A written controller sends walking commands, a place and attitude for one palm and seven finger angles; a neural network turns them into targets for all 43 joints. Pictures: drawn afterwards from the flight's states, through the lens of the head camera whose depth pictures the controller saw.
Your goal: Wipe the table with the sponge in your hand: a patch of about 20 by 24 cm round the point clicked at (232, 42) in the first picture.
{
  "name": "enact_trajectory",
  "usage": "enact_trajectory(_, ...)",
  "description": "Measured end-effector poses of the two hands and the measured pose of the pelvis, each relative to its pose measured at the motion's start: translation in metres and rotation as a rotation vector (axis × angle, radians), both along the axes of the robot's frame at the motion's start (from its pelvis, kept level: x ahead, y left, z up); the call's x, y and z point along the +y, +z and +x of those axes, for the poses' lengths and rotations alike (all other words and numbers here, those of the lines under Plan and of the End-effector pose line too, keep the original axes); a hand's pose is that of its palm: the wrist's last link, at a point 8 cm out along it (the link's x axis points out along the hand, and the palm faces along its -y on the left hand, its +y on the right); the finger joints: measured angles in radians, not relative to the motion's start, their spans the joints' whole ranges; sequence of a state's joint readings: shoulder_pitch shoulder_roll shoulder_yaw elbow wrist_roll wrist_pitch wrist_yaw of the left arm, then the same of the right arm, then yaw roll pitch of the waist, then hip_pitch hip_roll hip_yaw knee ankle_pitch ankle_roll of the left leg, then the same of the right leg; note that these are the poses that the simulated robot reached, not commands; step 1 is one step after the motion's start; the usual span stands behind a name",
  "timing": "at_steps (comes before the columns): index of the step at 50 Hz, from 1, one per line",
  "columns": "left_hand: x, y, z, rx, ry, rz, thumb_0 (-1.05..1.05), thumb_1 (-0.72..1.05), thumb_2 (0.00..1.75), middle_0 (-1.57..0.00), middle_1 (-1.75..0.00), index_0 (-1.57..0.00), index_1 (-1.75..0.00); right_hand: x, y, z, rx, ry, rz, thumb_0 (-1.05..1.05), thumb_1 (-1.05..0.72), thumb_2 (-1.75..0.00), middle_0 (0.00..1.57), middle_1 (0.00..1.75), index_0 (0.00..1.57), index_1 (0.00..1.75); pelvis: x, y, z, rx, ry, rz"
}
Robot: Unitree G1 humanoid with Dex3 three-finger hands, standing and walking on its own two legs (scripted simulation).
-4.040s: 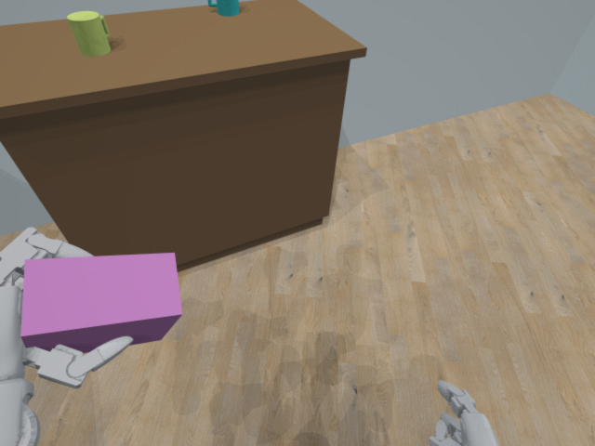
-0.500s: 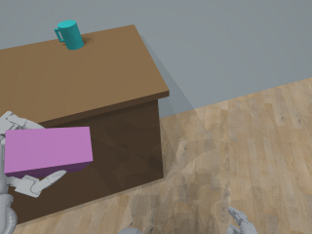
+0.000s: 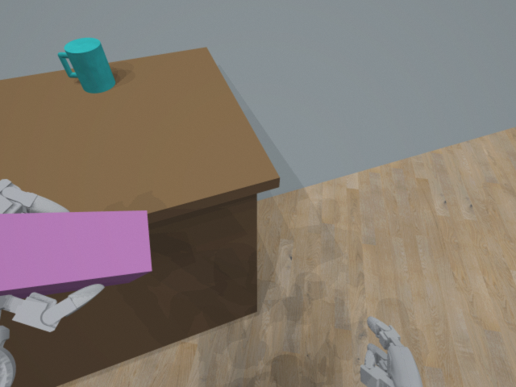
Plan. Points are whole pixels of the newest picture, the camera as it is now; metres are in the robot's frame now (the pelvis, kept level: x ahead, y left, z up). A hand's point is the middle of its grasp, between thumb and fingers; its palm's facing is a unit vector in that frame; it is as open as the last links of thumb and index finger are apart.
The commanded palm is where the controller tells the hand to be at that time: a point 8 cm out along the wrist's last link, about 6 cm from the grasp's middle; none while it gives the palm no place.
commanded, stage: come to a stop and stand still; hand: left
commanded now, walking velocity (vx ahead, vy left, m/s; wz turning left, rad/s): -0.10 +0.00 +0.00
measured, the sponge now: (98, 253) +0.23 +0.20 +0.16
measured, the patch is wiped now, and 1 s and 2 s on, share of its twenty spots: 0.00 0.00 0.00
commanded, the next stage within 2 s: look again from close up in 1.08 s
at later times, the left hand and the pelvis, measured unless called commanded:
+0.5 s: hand out of the picture +0.25 +0.30 +0.21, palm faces +0.52 -0.75 -0.41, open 10.7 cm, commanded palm +0.16 +0.30 +0.18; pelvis +0.00 +0.02 +0.00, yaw +0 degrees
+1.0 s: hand (0, 236) +0.24 +0.31 +0.17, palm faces +0.39 -0.84 -0.37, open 10.7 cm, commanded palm +0.18 +0.34 +0.18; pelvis +0.01 +0.07 +0.01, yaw -3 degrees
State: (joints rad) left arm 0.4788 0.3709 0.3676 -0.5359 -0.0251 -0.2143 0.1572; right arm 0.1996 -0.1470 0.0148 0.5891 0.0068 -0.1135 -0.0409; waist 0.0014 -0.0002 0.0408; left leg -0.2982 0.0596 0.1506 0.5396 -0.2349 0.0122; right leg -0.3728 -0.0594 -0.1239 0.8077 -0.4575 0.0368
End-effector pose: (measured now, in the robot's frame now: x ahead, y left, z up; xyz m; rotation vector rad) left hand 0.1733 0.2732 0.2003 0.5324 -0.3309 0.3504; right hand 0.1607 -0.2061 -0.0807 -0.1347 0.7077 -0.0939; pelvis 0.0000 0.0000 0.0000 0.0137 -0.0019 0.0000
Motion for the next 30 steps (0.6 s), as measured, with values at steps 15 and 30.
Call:
enact_trajectory(15,-0.008,-0.014,0.019,0.095,0.027,-0.034,-0.01,-0.54,1.00,-0.66,-1.37,-0.66,-1.36,-0.031,0.001,0.009,0.082,-0.004,-0.079,0.01,-0.90,-0.90,0.21,0.30,0.20,0.30,-0.007,0.006,0.011,-0.003,0.003,0.029)
enact_trajectory(30,0.054,-0.008,0.018,-0.051,0.013,-0.071,-0.01,-0.54,1.00,-0.66,-1.37,-0.66,-1.36,0.013,0.019,-0.006,-0.018,0.045,-0.087,0.01,-0.90,-0.90,0.21,0.30,0.20,0.30,0.038,0.002,0.001,-0.007,-0.041,-0.035)
